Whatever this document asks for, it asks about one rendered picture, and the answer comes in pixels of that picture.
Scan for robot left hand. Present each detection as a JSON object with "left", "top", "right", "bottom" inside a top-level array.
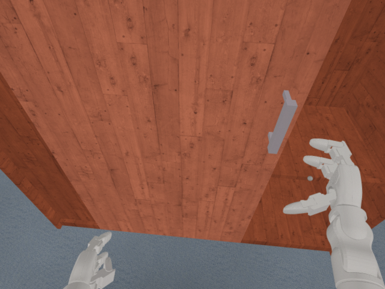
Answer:
[{"left": 68, "top": 232, "right": 115, "bottom": 289}]

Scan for handle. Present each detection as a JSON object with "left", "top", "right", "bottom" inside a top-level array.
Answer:
[{"left": 267, "top": 90, "right": 298, "bottom": 154}]

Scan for robot right hand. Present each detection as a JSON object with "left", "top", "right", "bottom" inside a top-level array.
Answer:
[{"left": 283, "top": 138, "right": 362, "bottom": 216}]

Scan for wardrobe door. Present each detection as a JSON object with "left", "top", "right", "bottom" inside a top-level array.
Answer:
[
  {"left": 0, "top": 72, "right": 95, "bottom": 222},
  {"left": 0, "top": 0, "right": 351, "bottom": 243}
]

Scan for right robot forearm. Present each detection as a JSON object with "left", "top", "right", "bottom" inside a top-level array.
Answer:
[{"left": 327, "top": 205, "right": 385, "bottom": 289}]

